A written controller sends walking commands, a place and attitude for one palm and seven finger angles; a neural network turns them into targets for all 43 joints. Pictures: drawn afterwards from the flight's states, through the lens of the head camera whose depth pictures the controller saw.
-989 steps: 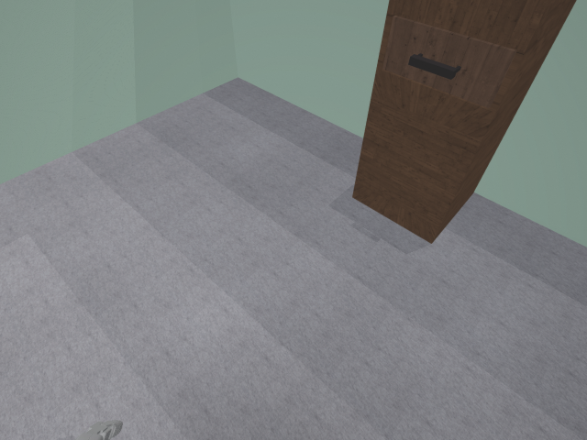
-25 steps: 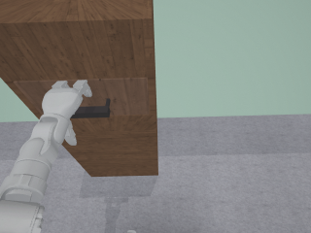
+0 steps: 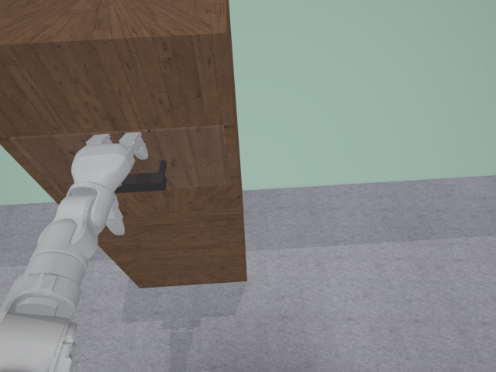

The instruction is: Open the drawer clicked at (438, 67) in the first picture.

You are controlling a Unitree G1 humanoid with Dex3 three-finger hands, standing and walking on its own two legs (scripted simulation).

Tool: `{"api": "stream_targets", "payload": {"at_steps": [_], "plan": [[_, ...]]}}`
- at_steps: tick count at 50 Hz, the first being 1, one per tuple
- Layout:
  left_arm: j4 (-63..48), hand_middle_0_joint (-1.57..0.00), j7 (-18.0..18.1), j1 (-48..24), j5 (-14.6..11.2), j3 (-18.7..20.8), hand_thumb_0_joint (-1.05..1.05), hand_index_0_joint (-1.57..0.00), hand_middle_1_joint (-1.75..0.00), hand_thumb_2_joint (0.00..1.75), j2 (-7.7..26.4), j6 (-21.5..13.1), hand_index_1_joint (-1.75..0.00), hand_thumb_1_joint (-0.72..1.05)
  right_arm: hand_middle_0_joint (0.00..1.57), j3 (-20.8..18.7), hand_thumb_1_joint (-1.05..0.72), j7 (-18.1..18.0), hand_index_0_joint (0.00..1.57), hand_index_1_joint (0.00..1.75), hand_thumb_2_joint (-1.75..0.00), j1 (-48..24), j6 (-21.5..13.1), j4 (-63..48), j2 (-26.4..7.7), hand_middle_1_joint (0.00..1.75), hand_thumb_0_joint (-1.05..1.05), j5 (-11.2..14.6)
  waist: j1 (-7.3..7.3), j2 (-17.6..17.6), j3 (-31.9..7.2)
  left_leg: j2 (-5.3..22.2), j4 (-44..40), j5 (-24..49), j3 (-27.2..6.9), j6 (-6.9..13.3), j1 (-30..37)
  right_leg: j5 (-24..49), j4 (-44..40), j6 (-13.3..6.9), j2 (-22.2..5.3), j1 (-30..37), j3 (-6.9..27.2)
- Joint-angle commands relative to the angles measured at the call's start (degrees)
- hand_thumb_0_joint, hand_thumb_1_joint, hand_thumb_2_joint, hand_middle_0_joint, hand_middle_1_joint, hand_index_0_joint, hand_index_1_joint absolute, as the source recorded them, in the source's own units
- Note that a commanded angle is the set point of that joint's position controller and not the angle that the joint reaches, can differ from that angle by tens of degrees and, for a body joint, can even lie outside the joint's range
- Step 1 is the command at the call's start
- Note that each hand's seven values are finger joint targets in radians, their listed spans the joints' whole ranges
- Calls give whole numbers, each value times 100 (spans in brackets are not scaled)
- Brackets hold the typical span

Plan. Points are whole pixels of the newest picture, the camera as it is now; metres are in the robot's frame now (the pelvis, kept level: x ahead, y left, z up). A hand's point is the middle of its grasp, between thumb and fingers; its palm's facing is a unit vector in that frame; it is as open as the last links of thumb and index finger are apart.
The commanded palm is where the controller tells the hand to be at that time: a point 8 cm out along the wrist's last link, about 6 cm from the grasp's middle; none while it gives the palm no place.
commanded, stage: re-aim the fingers above the handle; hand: left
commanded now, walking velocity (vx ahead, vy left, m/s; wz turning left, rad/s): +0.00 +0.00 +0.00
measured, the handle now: (129, 175) +0.48 +0.26 +0.00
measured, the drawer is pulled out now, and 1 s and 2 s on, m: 0.00 0.00 0.00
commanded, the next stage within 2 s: lower the fingers behind the handle in 1.38 s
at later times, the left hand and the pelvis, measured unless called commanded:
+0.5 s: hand (127, 177) +0.43 +0.23 +0.05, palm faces -0.01 -0.05 -1.00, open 13.8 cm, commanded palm +0.41 +0.26 +0.12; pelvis +0.00 +0.00 +0.00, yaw -1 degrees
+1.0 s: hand (126, 179) +0.42 +0.23 +0.06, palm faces +0.01 -0.08 -1.00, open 13.8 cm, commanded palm +0.40 +0.26 +0.12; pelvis +0.00 +0.00 +0.00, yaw +0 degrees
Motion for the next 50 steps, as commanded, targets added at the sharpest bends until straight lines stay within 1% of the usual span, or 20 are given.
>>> {"api": "stream_targets", "payload": {"at_steps": [1,4,7,8,11,15,16,19,21,22,25,26,27,31,35,37,41,44,47,50], "plan": [[-1199,-30,732,-2616,80,1054,0,-30,-120,30,2084,160,-120,-50,20,-272,-90,-42,20,30,-90,145,-230,-459,-732,30,0,-61,107,260,-2303,-351,-206,1804,201,268,1515,1888,-376,-303,344,423,-307],[-670,-30,723,-2620,67,752,0,-30,-120,30,1856,523,-120,-50,20,-242,-90,-43,20,30,-90,140,-233,-405,-766,30,0,-6,-19,-46,-2118,-326,-266,1518,244,279,1349,1806,-476,-236,321,352,-300],[-391,-30,435,-2640,-26,145,0,-30,-120,30,1280,795,-120,-50,20,-235,-90,-19,20,30,-90,165,-228,-426,-804,30,0,40,-172,-181,-2008,-307,-332,1431,275,309,1486,1771,-619,-213,304,302,-302],[-299,-30,310,-2598,-76,167,0,-30,-120,30,1350,836,-120,-50,20,-243,-90,-30,20,30,-90,184,-222,-438,-845,30,0,32,-178,-223,-1850,-289,-351,1340,259,309,1438,1697,-634,-231,302,301,-315],[-712,-30,-80,-2709,-218,-242,0,-30,-120,30,938,682,-120,-50,20,-239,-90,-74,20,30,-90,177,-222,-532,-827,30,0,9,-280,-326,-1901,-311,-347,1477,234,362,1646,1875,-739,-219,289,381,-281],[-908,-30,-205,-2896,-222,92,0,-30,-120,30,1328,211,-120,-50,20,-207,-90,-144,20,30,-90,198,-215,-528,-784,30,0,-7,-217,-262,-1651,-347,-354,1311,179,374,1551,1687,-704,-223,280,235,-265],[-904,-30,-138,-2934,-170,390,0,-30,-120,30,1654,102,-120,-50,20,-198,-90,-157,20,30,-90,222,-210,-500,-799,30,0,-32,-145,-187,-1698,-341,-345,1334,174,362,1487,1648,-690,-245,274,293,-243],[-879,-30,249,-2959,21,855,0,-30,-120,30,2050,-45,-120,-50,20,-191,-90,-145,20,30,-90,225,-211,-493,-733,30,0,-22,15,118,-1819,-353,-271,1526,146,309,1344,1688,-481,-286,315,194,-283],[-895,-30,525,-2793,70,1316,0,-30,-120,30,2474,10,-120,-50,20,-199,-90,-112,20,30,-90,220,-217,-460,-743,30,0,-72,212,275,-2164,-356,-205,1809,177,274,1295,1904,-355,-316,324,434,-284],[-854,-30,647,-2705,115,1245,0,-30,-120,30,2393,105,-120,-50,20,-185,-90,-86,20,30,-90,192,-215,-478,-703,30,0,-60,213,394,-2243,-361,-193,1865,204,252,1280,1996,-307,-301,324,446,-286],[-792,-30,834,-2528,70,1177,0,-30,-120,30,2232,385,-120,-50,20,-217,-90,-41,20,30,-90,148,-226,-476,-724,30,0,-46,185,114,-2294,-342,-170,1878,299,255,1228,2177,-332,-260,333,563,-293],[-790,-30,875,-2629,55,1320,0,-30,-120,30,2446,449,-120,-50,20,-202,-90,-55,20,30,-90,140,-215,-432,-755,30,0,-51,161,-104,-2391,-345,-167,1868,299,275,1163,2262,-355,-242,326,744,-265],[-836,-30,895,-2717,95,1283,0,-30,-120,30,2527,532,-120,-50,20,-199,-90,-73,20,30,-90,114,-209,-433,-759,30,0,-26,163,9,-2527,-350,-193,1822,322,275,1198,2295,-371,-207,303,791,-222],[-702,-30,617,-2616,-14,867,0,-30,-120,30,2102,763,-120,-50,20,-231,-90,-93,20,30,-90,174,-222,-405,-821,30,0,14,-52,-144,-2446,-325,-243,1888,321,312,1373,2420,-506,-204,309,818,-251],[-632,-30,-26,-2283,-259,-124,0,-30,-120,30,1032,747,-120,-50,20,-253,-90,-103,20,30,-90,151,-245,-487,-824,30,0,59,-265,-348,-1795,-313,-331,1609,295,367,1579,2136,-729,-182,309,443,-305],[-943,-30,-326,-2537,-339,-423,0,-30,-120,30,780,547,-120,-50,20,-233,-90,-112,20,30,-90,161,-242,-497,-801,30,0,43,-350,-352,-1672,-316,-354,1603,265,387,1734,2077,-810,-160,292,316,-276],[-1266,-30,-444,-2456,-355,10,0,-30,-120,30,1183,81,-120,-50,20,-231,-90,-117,20,30,-90,183,-199,-526,-779,30,0,-32,-176,-162,-1575,-338,-336,1653,175,361,1750,1916,-742,-253,304,282,-281],[-1477,-30,-51,-2569,-206,586,0,-30,-120,30,1643,-195,-120,-50,20,-223,-90,-92,20,30,-90,120,-181,-564,-714,30,0,-31,33,175,-1833,-373,-280,1817,129,305,1656,1924,-521,-297,324,277,-309],[-1199,-30,545,-2615,24,1355,0,-30,-120,30,2399,-86,-120,-50,20,-189,-90,-88,20,30,-90,21,-186,-499,-698,30,0,-51,195,164,-1760,-362,-266,1653,124,248,1226,1741,-396,-300,331,294,-319],[-1166,-30,966,-2569,157,1255,0,-30,-120,30,2308,296,-120,-50,20,-183,-90,-50,20,30,-90,-87,-246,-505,-667,30,0,-58,319,491,-2161,-368,-246,1793,247,200,1280,1867,-308,-327,337,431,-333]]}}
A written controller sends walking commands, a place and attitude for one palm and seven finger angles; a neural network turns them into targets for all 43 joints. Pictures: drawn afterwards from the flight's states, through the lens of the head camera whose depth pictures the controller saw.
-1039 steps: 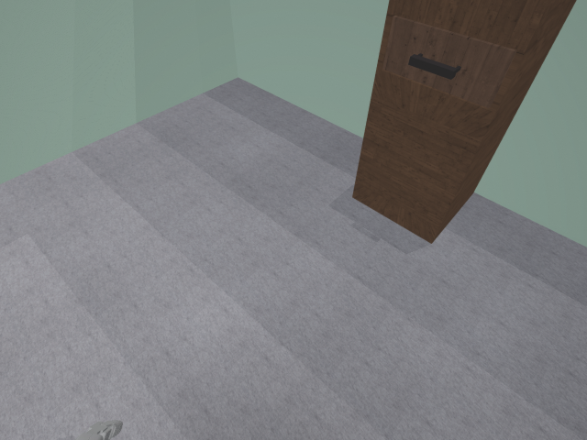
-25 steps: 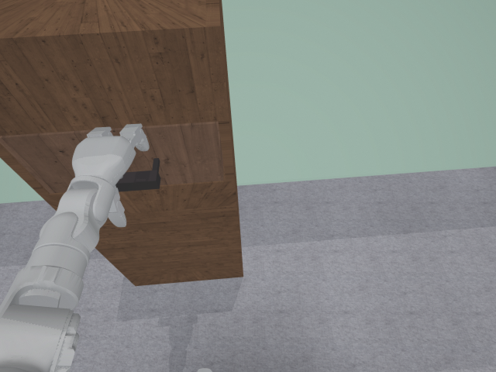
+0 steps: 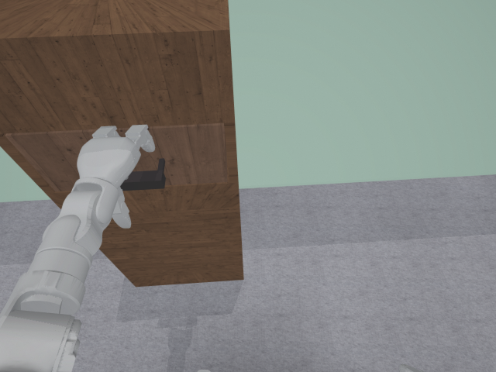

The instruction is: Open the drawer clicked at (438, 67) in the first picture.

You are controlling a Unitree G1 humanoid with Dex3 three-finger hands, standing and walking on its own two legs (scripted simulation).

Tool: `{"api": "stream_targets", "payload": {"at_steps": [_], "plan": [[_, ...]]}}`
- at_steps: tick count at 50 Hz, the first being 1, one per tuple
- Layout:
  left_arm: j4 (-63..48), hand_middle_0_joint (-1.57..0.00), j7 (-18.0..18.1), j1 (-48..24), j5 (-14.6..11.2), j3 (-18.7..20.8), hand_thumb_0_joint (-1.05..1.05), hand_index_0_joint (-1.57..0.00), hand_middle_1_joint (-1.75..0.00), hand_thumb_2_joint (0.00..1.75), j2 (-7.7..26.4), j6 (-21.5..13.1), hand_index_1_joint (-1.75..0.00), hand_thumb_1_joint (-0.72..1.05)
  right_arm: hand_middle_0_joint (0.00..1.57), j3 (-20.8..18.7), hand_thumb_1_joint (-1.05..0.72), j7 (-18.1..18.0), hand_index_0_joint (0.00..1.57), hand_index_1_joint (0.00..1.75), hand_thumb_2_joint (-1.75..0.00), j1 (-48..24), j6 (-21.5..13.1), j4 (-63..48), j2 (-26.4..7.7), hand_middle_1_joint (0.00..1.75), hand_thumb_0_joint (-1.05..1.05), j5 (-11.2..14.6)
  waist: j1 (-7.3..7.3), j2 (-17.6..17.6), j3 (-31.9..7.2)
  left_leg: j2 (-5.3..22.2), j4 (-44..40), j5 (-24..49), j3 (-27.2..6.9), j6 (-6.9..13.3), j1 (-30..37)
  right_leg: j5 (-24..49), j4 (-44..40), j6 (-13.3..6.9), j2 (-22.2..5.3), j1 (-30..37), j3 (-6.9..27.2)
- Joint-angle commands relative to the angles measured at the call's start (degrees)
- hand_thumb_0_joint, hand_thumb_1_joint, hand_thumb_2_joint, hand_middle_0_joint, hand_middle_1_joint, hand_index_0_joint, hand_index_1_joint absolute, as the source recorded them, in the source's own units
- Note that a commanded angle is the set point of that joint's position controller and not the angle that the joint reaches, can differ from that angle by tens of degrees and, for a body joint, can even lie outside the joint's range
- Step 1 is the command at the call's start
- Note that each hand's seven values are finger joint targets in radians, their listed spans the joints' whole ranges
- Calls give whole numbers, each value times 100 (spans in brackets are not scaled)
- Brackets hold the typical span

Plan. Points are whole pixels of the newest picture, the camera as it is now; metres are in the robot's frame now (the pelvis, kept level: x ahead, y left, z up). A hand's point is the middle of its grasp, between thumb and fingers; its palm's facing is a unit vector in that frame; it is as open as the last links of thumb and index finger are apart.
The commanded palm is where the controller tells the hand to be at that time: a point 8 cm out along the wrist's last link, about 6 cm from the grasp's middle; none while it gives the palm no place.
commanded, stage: re-aim the fingers above the handle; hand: left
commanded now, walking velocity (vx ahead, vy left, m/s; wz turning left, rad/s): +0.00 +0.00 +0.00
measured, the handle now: (127, 172) +0.48 +0.25 +0.00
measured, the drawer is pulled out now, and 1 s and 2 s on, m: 0.00 0.00 0.00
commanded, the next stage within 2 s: lower the fingers behind the handle in 0.38 s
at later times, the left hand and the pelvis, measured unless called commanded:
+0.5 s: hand (131, 164) +0.43 +0.21 +0.08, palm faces +0.13 -0.06 -0.99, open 13.8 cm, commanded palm +0.40 +0.26 +0.12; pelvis -0.01 +0.00 +0.00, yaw -1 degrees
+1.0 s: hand (123, 182) +0.43 +0.24 +0.03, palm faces +0.06 -0.10 -0.99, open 13.8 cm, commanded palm +0.41 +0.27 +0.09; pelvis +0.00 +0.00 -0.02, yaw +0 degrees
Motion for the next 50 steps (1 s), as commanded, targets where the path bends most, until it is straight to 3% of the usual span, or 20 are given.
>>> {"api": "stream_targets", "payload": {"at_steps": [1,4,6,9,11,14,16,17,19,21,22,26,29,32,36,38,42,45,46,50], "plan": [[-957,-30,864,-2407,155,1263,0,-30,-120,30,2434,607,-120,-50,20,-218,-90,-16,20,30,-90,142,-168,-423,-718,30,0,-61,352,440,-2436,-365,-300,1936,256,185,1422,1993,-325,-337,352,658,-348],[-573,-30,639,-2076,63,742,0,-30,-120,30,1951,1116,-120,-50,20,-240,-90,19,20,30,-90,222,-175,-437,-774,30,0,11,195,176,-2565,-313,-331,1991,315,210,1522,2279,-435,-276,344,781,-337],[-480,-30,219,-1981,-144,2,0,-30,-120,30,1156,1337,-120,-50,20,-260,-90,34,20,30,-90,249,-161,-484,-837,30,0,64,-84,-123,-2344,-281,-363,1991,309,257,1685,2338,-612,-249,331,696,-350],[-865,-30,-459,-2302,-439,-649,0,-30,-120,30,660,1199,-120,-50,20,-239,-90,-62,20,30,-90,186,-151,-541,-885,30,0,90,-373,-612,-1749,-289,-478,1490,220,349,1779,1986,-868,-153,294,451,-344],[-1432,-30,-777,-2597,-576,-928,0,-30,-120,30,425,821,-120,-50,20,-223,-90,-126,20,30,-90,183,-200,-571,-841,30,0,47,-465,-522,-1547,-310,-494,1446,143,391,1937,1807,-926,-174,281,313,-329],[-1900,-30,-716,-2778,-471,-371,0,-30,-120,30,1002,181,-120,-50,20,-207,-90,-177,20,30,-90,254,-229,-513,-743,30,0,-37,-238,37,-1716,-383,-427,1623,56,361,2121,1740,-757,-253,289,199,-317],[-1854,-30,-383,-2797,-341,422,0,-30,-120,30,1720,-102,-120,-50,20,-231,-90,-175,20,30,-90,313,-199,-413,-742,30,0,-63,-27,167,-1737,-355,-384,1705,-1,286,1991,1662,-646,-321,322,204,-350],[-1702,-30,-150,-2856,-244,495,0,-30,-120,30,1712,-140,-120,-50,20,-197,-90,-155,20,30,-90,280,-203,-421,-684,30,0,-38,10,326,-1701,-375,-378,1666,6,262,1865,1600,-566,-323,324,129,-363],[-1336,-30,369,-2725,-87,1231,0,-30,-120,30,2323,-30,-120,-50,20,-156,-90,-128,20,30,-90,249,-206,-364,-651,30,0,-34,268,328,-1703,-383,-375,1596,7,194,1395,1508,-420,-362,333,224,-390],[-1287,-30,846,-2418,14,1475,0,-30,-120,30,2551,291,-120,-50,20,-108,-90,-78,20,30,-90,37,-195,-396,-635,30,0,-49,561,478,-2045,-416,-406,1772,134,132,1279,1694,-336,-391,333,618,-379],[-1066,-30,1020,-2213,103,1256,0,-30,-120,30,2348,553,-120,-50,20,-77,-90,-55,20,30,-90,-72,-193,-426,-594,30,0,-31,598,601,-2055,-408,-433,1782,222,100,1250,1763,-318,-394,328,658,-373],[205,-30,862,-1806,94,635,0,-30,-120,30,1825,1599,-120,-50,20,-89,-90,-5,20,30,-90,-29,-151,-337,-758,30,0,22,361,-397,-2177,-336,-532,1517,412,138,1085,1940,-538,-270,322,997,-321],[258,-30,334,-2182,-85,681,0,-30,-120,30,2254,1766,-120,-50,20,-55,-90,-139,20,30,-90,-31,-92,-398,-868,30,0,105,209,-892,-2122,-346,-631,1184,467,266,1026,2001,-801,-124,206,1309,-192],[101,-30,-312,-2562,-193,404,0,-30,-120,30,2060,1198,-120,-50,20,-95,-90,-304,20,30,-90,131,-133,-415,-938,30,0,108,-142,-910,-1753,-362,-605,1083,394,379,1043,2212,-905,-74,145,1102,-159],[-719,-30,-775,-2966,-267,-344,0,-30,-120,30,1191,129,-120,-50,20,-210,-90,-316,20,30,-90,438,-284,-374,-812,30,0,-8,-416,-109,-1544,-386,-328,1304,252,409,1610,1902,-830,-168,222,252,-163],[-911,-30,-695,-2927,-255,4,0,-30,-120,30,1525,-213,-120,-50,20,-267,-90,-306,20,30,-90,586,-301,-285,-822,30,0,-39,-354,272,-1604,-385,-146,1409,178,372,1699,1786,-671,-236,276,-104,-180],[-1106,-30,-185,-2736,-251,716,0,-30,-120,30,1919,-757,-120,-50,20,-370,-90,-227,20,30,-90,682,-285,-233,-799,30,0,-73,-149,284,-2045,-358,201,1693,77,286,1419,1857,-235,-290,318,-373,-234],[-826,-30,475,-2283,-87,1203,0,-30,-120,30,2145,-559,-120,-50,20,-390,-90,-73,20,30,-90,674,-238,-221,-764,30,0,-110,104,498,-2404,-366,380,2052,95,210,1071,2098,119,-344,354,-356,-329],[-593,-30,685,-2046,-19,1477,0,-30,-120,30,2366,-378,-120,-50,20,-374,-90,-16,20,30,-90,671,-215,-184,-788,30,0,-149,219,289,-2471,-360,402,2153,97,211,875,2179,207,-345,374,-252,-362],[-289,-30,1172,-1886,238,1137,0,-30,-120,30,2098,524,-120,-50,20,-348,-90,153,20,30,-90,570,-122,-295,-811,30,0,-148,256,436,-2694,-328,354,2114,251,165,783,2204,260,-333,407,-138,-412]]}}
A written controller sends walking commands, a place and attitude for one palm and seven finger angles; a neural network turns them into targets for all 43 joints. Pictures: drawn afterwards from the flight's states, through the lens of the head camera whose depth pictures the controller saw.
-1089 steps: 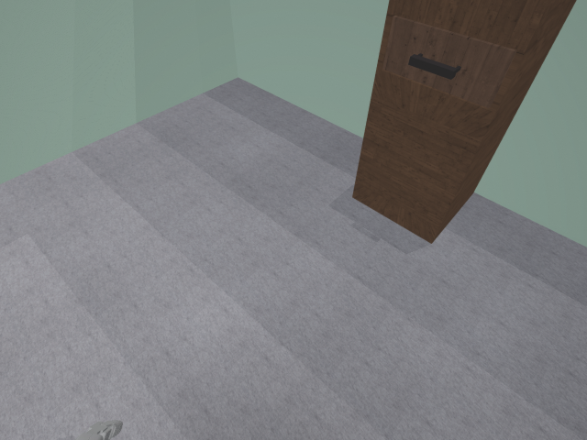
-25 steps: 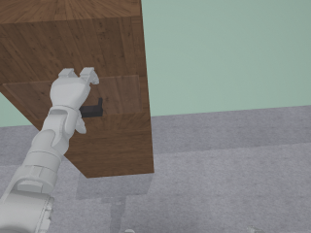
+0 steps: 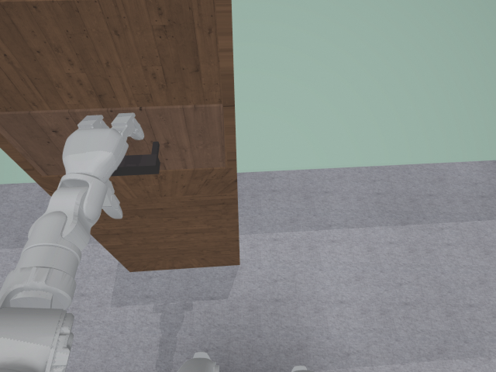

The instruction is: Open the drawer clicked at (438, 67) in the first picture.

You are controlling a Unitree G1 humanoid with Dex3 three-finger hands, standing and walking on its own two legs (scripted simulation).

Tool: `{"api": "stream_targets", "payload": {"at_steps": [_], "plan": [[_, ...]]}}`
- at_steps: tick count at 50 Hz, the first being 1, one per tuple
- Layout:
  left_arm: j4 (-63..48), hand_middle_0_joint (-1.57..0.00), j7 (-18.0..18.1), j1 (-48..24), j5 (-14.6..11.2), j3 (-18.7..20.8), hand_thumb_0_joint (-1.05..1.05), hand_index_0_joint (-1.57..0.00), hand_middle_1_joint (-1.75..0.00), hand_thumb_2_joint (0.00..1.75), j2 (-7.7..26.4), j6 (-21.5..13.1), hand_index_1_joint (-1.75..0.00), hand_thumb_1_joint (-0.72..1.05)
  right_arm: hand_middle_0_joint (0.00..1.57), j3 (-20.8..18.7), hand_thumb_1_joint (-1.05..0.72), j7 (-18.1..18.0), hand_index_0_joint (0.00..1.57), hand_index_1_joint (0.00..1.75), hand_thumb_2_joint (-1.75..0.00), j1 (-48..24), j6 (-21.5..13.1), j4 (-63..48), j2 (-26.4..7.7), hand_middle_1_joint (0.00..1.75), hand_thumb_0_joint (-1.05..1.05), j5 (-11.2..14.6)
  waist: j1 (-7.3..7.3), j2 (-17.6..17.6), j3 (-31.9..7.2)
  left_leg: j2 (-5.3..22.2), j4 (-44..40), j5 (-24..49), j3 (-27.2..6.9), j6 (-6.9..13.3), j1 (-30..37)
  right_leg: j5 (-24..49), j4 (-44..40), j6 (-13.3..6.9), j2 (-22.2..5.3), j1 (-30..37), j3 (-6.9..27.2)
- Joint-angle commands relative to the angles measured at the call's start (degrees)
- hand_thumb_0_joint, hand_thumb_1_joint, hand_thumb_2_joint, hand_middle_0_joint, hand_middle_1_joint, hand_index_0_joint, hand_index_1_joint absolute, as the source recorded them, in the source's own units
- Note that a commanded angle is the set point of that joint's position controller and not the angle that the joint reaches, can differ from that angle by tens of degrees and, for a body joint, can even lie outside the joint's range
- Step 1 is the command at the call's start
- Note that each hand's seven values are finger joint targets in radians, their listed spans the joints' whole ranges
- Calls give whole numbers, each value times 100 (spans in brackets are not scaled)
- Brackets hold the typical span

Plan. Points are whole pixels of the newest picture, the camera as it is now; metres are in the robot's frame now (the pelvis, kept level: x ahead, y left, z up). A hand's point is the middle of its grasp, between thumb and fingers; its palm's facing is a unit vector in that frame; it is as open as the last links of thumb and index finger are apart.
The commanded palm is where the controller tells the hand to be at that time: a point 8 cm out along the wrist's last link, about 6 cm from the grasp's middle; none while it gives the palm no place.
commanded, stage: lower the fingers behind the handle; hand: left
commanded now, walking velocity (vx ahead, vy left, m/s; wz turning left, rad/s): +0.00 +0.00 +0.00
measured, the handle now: (118, 156) +0.48 +0.25 +0.02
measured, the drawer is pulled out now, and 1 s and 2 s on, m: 0.00 0.00 0.00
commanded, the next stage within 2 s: close the thumb around the handle in 1.08 s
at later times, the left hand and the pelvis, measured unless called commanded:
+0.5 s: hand (111, 188) +0.42 +0.26 +0.01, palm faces -0.08 -0.05 -1.00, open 13.9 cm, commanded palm +0.41 +0.26 +0.07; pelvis -0.01 +0.01 -0.01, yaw -1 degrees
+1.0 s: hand (111, 187) +0.42 +0.26 +0.01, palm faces -0.10 -0.03 -0.99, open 13.9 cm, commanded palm +0.41 +0.26 +0.06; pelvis -0.01 +0.00 -0.01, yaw -1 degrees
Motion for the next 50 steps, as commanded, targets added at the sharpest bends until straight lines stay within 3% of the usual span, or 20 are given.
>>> {"api": "stream_targets", "payload": {"at_steps": [1,3,5,6,8,9,10,13,15,19,20,22,27,31,34,36,38,40,46,50], "plan": [[-361,-30,696,-1893,179,779,0,-30,-120,30,1912,1137,-120,-50,20,-149,-90,103,20,30,-90,374,-29,-436,-701,30,0,-18,209,219,-2508,-360,-335,2276,323,180,1710,2385,-389,-331,366,817,-372],[-276,-30,691,-2209,232,680,0,-30,-120,30,2064,1495,-120,-50,20,-109,-90,85,20,30,-90,374,31,-443,-735,30,0,31,163,96,-2489,-350,-463,1985,330,195,1695,2183,-485,-297,355,937,-342],[-251,-30,525,-2546,138,425,0,-30,-120,30,1889,1648,-120,-50,20,-103,-90,15,20,30,-90,382,15,-443,-745,30,0,76,-31,-10,-2478,-323,-526,1772,333,258,1864,2070,-665,-259,331,970,-314],[-267,-30,388,-2616,56,452,0,-30,-120,30,1957,1604,-120,-50,20,-95,-90,-37,20,30,-90,389,6,-437,-772,30,0,76,-88,-106,-2486,-301,-547,1741,304,282,1913,2068,-734,-252,320,1016,-282],[-368,-30,97,-2728,-45,121,0,-30,-120,30,1624,1393,-120,-50,20,-103,-90,-132,20,30,-90,432,-43,-469,-741,30,0,94,-229,-80,-2360,-288,-603,1650,242,313,2135,1938,-811,-244,316,890,-292],[-407,-30,-7,-2654,-60,1,0,-30,-120,30,1459,1252,-120,-50,20,-109,-90,-164,20,30,-90,449,-60,-450,-704,30,0,97,-234,24,-2309,-284,-615,1654,234,316,2257,1849,-854,-243,321,759,-287],[34,-30,-115,-2305,-73,-51,0,-30,-120,30,1335,1226,-120,-50,20,-85,-90,-176,20,30,-90,466,-58,-401,-703,30,0,91,-244,-124,-1927,-282,-637,1471,236,321,2123,1666,-901,-250,325,633,-312],[434,-30,-354,-2120,-22,-96,0,-30,-120,30,1316,945,-120,-50,20,-15,-90,-188,20,30,-90,502,-43,-426,-716,30,0,86,-228,-298,-1282,-272,-719,1027,195,311,1742,1204,-952,-270,310,325,-327],[458,-30,-373,-2159,51,-48,0,-30,-120,30,1372,740,-120,-50,20,-14,-90,-173,20,30,-90,542,-54,-446,-702,30,0,84,-195,-188,-1166,-274,-699,907,178,303,1633,1023,-901,-306,316,147,-331],[-39,-30,-106,-2317,109,219,0,-30,-120,30,1479,305,-120,-50,20,-94,-90,-115,20,30,-90,608,-102,-528,-638,30,0,31,-61,292,-1697,-275,-469,1197,142,261,1719,1134,-599,-362,347,-8,-322],[-71,-30,2,-2311,116,186,0,-30,-120,30,1380,262,-120,-50,20,-117,-90,-95,20,30,-90,612,-119,-526,-624,30,0,29,-88,349,-1740,-280,-387,1217,157,255,1713,1163,-556,-359,352,-93,-309],[-310,-30,268,-2483,179,427,0,-30,-120,30,1600,175,-120,-50,20,-155,-90,-62,20,30,-90,653,-138,-472,-649,30,0,-8,-58,364,-2126,-259,-249,1404,101,244,1702,1271,-380,-358,365,-138,-315],[-335,-30,912,-2632,304,576,0,-30,-120,30,1691,470,-120,-50,20,-199,-90,19,20,30,-90,660,-176,-288,-704,30,0,-68,-101,443,-2557,-248,3,1557,80,226,1628,1384,-150,-332,374,-296,-339],[-77,-30,1051,-2777,308,379,0,-30,-120,30,1545,1014,-120,-50,20,-185,-90,47,20,30,-90,657,-151,-184,-741,30,0,-66,-182,428,-2738,-241,-1,1626,108,219,1754,1451,-179,-327,392,-236,-375],[214,-30,836,-2776,224,29,0,-30,-120,30,1256,1328,-120,-50,20,-158,-90,34,20,30,-90,675,-130,-181,-732,30,0,-16,-253,360,-2572,-234,-112,1466,146,223,1799,1395,-325,-301,397,-191,-374],[25,-30,631,-2965,152,-65,0,-30,-120,30,1223,1332,-120,-50,20,-150,-90,-13,20,30,-90,675,-153,-206,-735,30,0,-14,-303,391,-2598,-211,-162,1486,106,231,1983,1388,-393,-319,395,-144,-374],[207,-30,473,-2722,141,53,0,-30,-120,30,1395,1325,-120,-50,20,-120,-90,-43,20,30,-90,680,-132,-176,-737,30,0,-3,-234,290,-2457,-228,-198,1471,144,257,1904,1470,-440,-307,380,13,-347],[286,-30,324,-2461,102,143,0,-30,-120,30,1491,1228,-120,-50,20,-64,-90,-84,20,30,-90,628,-109,-242,-725,30,0,4,-179,32,-2213,-248,-264,1310,175,294,1646,1459,-501,-288,360,186,-315],[326,-30,220,-1878,145,414,0,-30,-120,30,1644,773,-120,-50,20,-42,-90,-75,20,30,-90,546,-76,-362,-691,30,0,6,-16,-38,-1843,-281,-238,1279,235,298,1251,1553,-453,-310,342,246,-265],[242,-30,364,-2176,197,325,0,-30,-120,30,1588,638,-120,-50,20,-93,-90,-65,20,30,-90,625,-109,-390,-691,30,0,37,-147,-99,-1804,-288,-166,1088,237,306,1145,1398,-442,-280,335,46,-237]]}}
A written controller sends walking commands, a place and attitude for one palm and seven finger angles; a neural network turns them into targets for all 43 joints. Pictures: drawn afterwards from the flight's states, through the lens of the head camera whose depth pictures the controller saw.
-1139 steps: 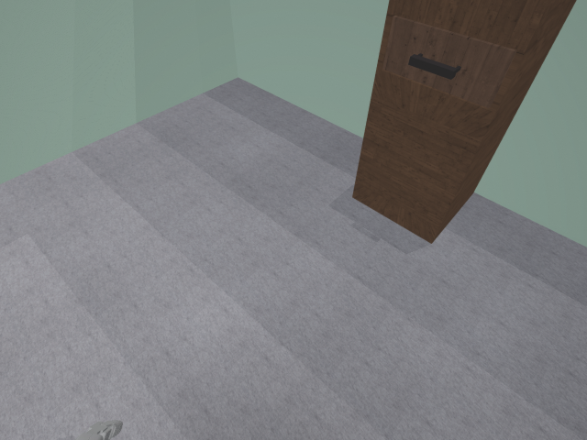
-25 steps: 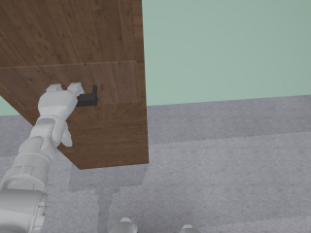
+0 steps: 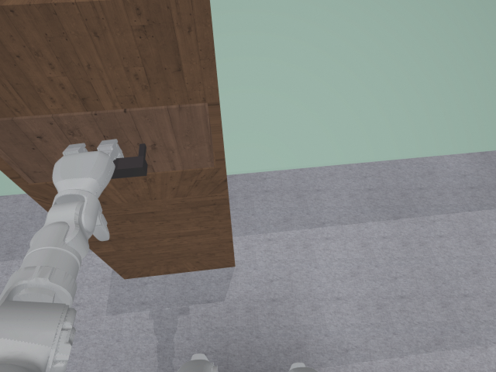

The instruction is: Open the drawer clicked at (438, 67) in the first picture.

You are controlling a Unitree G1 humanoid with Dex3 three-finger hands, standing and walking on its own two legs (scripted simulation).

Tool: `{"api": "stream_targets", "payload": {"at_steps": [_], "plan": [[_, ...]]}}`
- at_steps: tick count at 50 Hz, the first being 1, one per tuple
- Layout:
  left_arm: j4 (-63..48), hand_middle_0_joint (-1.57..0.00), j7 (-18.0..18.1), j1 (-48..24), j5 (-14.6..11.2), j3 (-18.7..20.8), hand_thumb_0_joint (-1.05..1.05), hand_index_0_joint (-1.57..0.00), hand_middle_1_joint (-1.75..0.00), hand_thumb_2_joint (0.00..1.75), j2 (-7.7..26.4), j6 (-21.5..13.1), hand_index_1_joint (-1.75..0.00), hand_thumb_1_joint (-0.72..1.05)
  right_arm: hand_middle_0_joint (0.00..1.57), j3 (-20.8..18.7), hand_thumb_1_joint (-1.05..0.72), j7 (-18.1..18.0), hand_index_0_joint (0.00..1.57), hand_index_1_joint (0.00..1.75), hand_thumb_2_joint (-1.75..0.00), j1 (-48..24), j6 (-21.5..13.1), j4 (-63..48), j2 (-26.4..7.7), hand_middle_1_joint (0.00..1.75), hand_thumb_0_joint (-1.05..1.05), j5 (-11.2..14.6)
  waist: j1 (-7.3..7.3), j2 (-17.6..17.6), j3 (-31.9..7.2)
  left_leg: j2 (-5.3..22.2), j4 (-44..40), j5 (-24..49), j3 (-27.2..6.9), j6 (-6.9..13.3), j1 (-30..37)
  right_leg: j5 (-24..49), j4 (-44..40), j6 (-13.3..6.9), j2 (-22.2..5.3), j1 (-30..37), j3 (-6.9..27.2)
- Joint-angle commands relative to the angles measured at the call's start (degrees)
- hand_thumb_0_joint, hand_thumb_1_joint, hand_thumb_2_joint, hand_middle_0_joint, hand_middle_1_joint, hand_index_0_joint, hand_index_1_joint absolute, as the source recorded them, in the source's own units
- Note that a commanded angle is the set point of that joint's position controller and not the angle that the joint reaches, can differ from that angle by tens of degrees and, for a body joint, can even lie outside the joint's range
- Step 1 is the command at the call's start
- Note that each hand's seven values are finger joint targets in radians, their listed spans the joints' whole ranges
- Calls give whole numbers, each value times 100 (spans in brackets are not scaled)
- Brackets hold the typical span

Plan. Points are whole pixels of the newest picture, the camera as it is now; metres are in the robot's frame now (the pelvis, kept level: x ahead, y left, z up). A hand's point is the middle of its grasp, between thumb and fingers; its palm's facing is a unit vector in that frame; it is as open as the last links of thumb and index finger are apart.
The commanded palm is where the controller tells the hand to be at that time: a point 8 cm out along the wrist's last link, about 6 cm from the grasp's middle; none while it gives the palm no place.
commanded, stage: lower the fingers behind the handle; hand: left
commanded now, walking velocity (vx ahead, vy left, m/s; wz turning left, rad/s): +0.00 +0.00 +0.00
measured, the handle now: (105, 160) +0.48 +0.26 +0.03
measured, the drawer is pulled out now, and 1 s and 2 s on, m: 0.00 0.00 0.10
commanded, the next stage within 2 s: close the thumb around the handle in 0.08 s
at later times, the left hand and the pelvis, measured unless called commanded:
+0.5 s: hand (100, 189) +0.43 +0.27 +0.01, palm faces -0.07 -0.03 -1.00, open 10.9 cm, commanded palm +0.41 +0.26 +0.07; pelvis +0.01 +0.00 +0.00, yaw +0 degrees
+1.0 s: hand (99, 189) +0.43 +0.27 +0.01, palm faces -0.06 -0.02 -1.00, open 5.9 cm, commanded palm +0.41 +0.27 +0.07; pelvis +0.01 +0.00 +0.00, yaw +0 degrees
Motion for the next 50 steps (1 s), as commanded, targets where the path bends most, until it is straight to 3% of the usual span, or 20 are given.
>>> {"api": "stream_targets", "payload": {"at_steps": [1,6,8,9,12,16,17,19,23,28,30,34,36,39,41,42,46,47,49,50], "plan": [[-1158,-30,353,-2177,29,445,0,-30,-120,30,1582,-186,-120,-50,20,-357,-90,-92,20,30,-90,439,-160,-410,-891,30,0,-29,-26,-67,-1789,-367,-339,1253,179,312,1477,1524,-655,-288,258,375,-301],[-1236,-30,530,-2215,-9,329,0,-30,-120,30,1332,-117,-120,-50,20,-418,-90,-64,20,30,-90,508,-187,-326,-865,30,0,-48,-54,139,-2199,-364,-214,1603,151,289,1810,1712,-541,-301,282,266,-343],[-1201,-30,568,-2273,10,400,0,-30,-120,30,1500,-32,-120,-50,20,-418,-90,-65,20,30,-90,526,-169,-278,-896,30,0,-42,-43,131,-2252,-360,-201,1604,135,276,1803,1745,-511,-293,285,288,-341],[-1248,-30,580,-2326,15,296,0,-30,-120,30,1374,11,-120,-50,20,-418,-90,-66,20,30,-90,526,-166,-296,-886,30,0,-43,-68,88,-2366,-367,-207,1688,131,282,1851,1829,-517,-284,288,324,-347],[-1279,-31,553,-2214,12,394,0,-31,-122,37,1476,118,-122,-33,20,-421,-90,-57,20,30,-90,503,-135,-273,-893,30,0,-47,-14,159,-2508,-364,-211,1894,163,272,2000,2046,-524,-281,292,472,-340],[-1322,-33,458,-2052,-33,451,0,-33,-124,47,1529,183,-124,-11,20,-383,-90,-58,20,30,-90,428,-111,-276,-910,30,0,-64,38,139,-2326,-355,-262,2040,171,275,1951,2242,-536,-308,289,631,-354],[-1306,-33,447,-2003,-24,323,0,-33,-125,49,1375,179,-125,-5,20,-380,-90,-58,20,30,-90,412,-104,-316,-876,30,0,-38,1,128,-2246,-364,-291,1981,187,283,1956,2213,-595,-282,292,601,-345],[-1310,-34,418,-1926,-8,480,0,-34,-126,54,1563,149,-126,6,20,-375,-90,-65,20,30,-90,392,-93,-324,-897,30,0,-41,52,24,-2134,-361,-322,1888,189,282,1841,2154,-598,-282,282,644,-345],[-1244,-36,387,-1753,-40,375,0,-36,-128,64,1365,94,-128,28,20,-368,-90,-49,20,30,-90,377,-92,-351,-888,30,0,-43,46,58,-1915,-359,-357,1871,188,282,1854,2072,-607,-311,288,578,-379],[-1232,-38,412,-1763,-35,512,0,-38,-131,76,1531,35,-131,56,20,-381,-90,-44,20,30,-90,382,-84,-357,-906,30,0,-42,56,-30,-1979,-359,-348,1736,184,285,1814,1949,-605,-298,283,586,-359],[-1171,-38,423,-1848,1,407,0,-38,-133,80,1440,46,-133,68,20,-381,-90,-56,20,30,-90,390,-87,-363,-893,30,0,-37,4,-69,-1929,-370,-348,1676,178,284,1751,1914,-617,-295,277,534,-359],[-1378,-40,476,-1968,34,338,0,-40,-135,90,1334,33,-135,90,20,-401,-90,-30,20,30,-90,407,-91,-381,-870,30,0,-44,35,235,-2177,-345,-326,1923,139,250,2027,1922,-554,-315,298,379,-392],[-1285,-40,468,-1874,-33,360,0,-40,-135,90,1283,66,-135,90,20,-408,-90,-10,20,30,-90,430,-91,-343,-882,30,0,-64,22,81,-2119,-333,-313,1972,137,259,2007,1989,-565,-321,301,453,-403],[-1341,-40,479,-1938,1,324,0,-40,-135,90,1306,88,-135,90,20,-400,-90,-19,20,30,-90,410,-86,-366,-870,30,0,-42,27,139,-2174,-344,-336,1887,140,255,2012,1924,-577,-310,301,424,-394],[-1233,-40,460,-2059,-24,219,0,-40,-135,90,1182,136,-135,90,20,-397,-90,-20,20,30,-90,418,-94,-345,-884,30,0,-46,-61,13,-1954,-325,-354,1774,113,262,1954,1805,-617,-318,294,349,-411],[-1324,-40,479,-2203,-8,246,0,-40,-135,90,1268,116,-135,90,20,-404,-90,-34,20,30,-90,431,-96,-350,-890,30,0,-31,-66,6,-2084,-324,-379,1710,117,266,1998,1757,-627,-288,287,359,-395],[-1159,-40,429,-2188,-48,444,0,-40,-135,90,1572,167,-135,90,20,-369,-90,-56,20,30,-90,442,-82,-296,-935,30,0,-47,-2,22,-2061,-347,-375,1683,133,278,1878,1792,-628,-310,278,499,-363],[-1215,-40,427,-2220,-26,312,0,-40,-135,90,1432,143,-135,90,20,-371,-90,-65,20,30,-90,442,-83,-340,-894,30,0,-28,-35,112,-2108,-357,-382,1713,150,277,1931,1847,-641,-290,276,480,-350],[-1126,-40,406,-2137,-48,431,0,-40,-135,90,1580,130,-135,90,20,-356,-90,-66,20,30,-90,430,-71,-316,-918,30,0,-28,-1,49,-2034,-355,-389,1648,160,282,1840,1833,-658,-286,272,512,-340],[-1039,-40,376,-1840,-87,498,0,-40,-135,90,1587,136,-135,90,20,-352,-90,-59,20,30,-90,419,-62,-335,-919,30,0,-35,88,-15,-1995,-369,-397,1617,177,279,1781,1815,-642,-302,276,605,-355]]}}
